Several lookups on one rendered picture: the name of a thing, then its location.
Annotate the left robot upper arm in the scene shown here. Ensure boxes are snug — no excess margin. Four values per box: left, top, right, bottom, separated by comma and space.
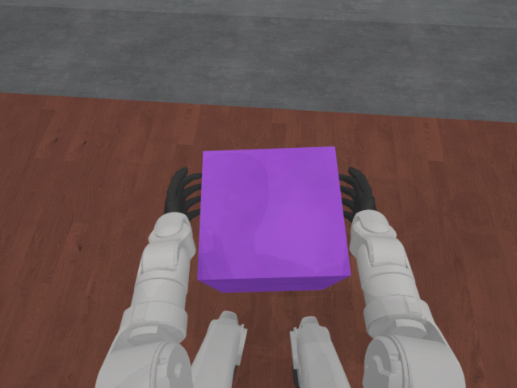
96, 340, 194, 388

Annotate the left robot hand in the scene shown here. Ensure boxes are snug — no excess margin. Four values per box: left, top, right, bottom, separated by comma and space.
163, 167, 202, 221

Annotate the robot right thigh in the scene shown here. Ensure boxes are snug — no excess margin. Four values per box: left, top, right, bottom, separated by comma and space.
290, 323, 351, 388

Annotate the robot left thigh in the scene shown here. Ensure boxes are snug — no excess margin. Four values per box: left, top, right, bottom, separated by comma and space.
191, 317, 247, 388

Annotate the robot thigh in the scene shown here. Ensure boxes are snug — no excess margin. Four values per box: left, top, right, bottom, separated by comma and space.
191, 317, 247, 388
290, 323, 351, 388

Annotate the right robot upper arm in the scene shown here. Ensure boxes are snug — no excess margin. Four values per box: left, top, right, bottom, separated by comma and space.
363, 333, 465, 388

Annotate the right robot hand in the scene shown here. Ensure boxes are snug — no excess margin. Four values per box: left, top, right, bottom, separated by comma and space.
338, 167, 377, 223

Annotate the carton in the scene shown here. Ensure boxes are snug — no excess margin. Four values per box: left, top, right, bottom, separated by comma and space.
197, 146, 351, 293

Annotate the robot right forearm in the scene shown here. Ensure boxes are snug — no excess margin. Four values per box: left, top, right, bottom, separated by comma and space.
349, 210, 466, 388

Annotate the robot left forearm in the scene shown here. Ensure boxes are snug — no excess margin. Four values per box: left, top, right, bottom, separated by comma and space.
95, 212, 196, 388

